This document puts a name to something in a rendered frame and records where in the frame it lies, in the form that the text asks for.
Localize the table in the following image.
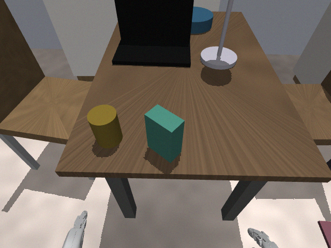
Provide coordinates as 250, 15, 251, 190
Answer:
55, 11, 331, 221

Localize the chair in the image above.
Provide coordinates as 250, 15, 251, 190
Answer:
0, 0, 96, 180
282, 71, 331, 171

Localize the left robot hand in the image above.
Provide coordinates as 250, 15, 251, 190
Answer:
62, 210, 87, 248

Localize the desk lamp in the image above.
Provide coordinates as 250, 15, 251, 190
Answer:
200, 0, 237, 70

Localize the right robot hand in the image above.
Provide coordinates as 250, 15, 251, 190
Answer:
248, 228, 278, 248

